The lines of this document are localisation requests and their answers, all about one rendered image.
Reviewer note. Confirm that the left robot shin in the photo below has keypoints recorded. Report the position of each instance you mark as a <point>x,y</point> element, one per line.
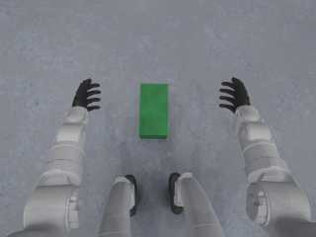
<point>122,179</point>

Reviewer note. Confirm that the right robot forearm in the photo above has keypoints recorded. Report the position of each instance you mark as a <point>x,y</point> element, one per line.
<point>259,149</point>

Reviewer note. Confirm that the robot right hand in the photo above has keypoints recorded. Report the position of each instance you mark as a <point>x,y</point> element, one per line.
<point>240,95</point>

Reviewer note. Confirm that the carton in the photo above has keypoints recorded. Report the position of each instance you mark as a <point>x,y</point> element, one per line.
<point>153,111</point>

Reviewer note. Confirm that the robot left hand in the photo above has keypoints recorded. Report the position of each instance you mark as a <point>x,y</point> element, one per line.
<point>80,99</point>

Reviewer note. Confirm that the left robot forearm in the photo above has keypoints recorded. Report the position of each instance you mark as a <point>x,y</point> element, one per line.
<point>64,165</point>

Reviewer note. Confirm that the robot left upper arm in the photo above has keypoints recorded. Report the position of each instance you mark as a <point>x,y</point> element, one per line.
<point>53,211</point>

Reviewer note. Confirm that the robot right upper arm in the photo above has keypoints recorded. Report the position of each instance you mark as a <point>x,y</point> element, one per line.
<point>280,208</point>

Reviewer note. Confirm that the left robot thigh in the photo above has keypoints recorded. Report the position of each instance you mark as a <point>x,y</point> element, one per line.
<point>115,220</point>

